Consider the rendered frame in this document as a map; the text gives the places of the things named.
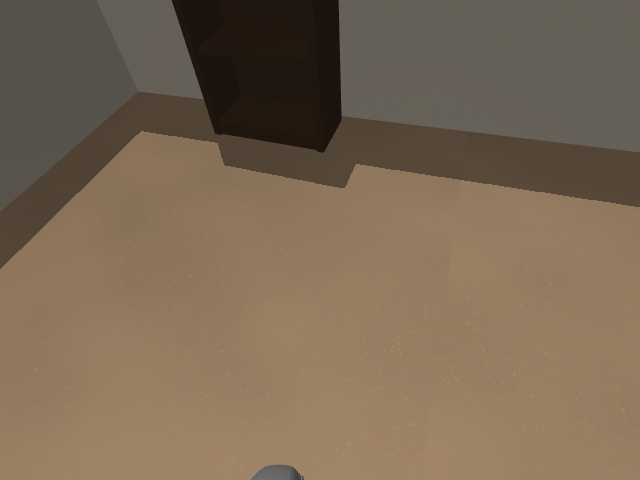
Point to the bookshelf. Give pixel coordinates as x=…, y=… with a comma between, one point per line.
x=268, y=70

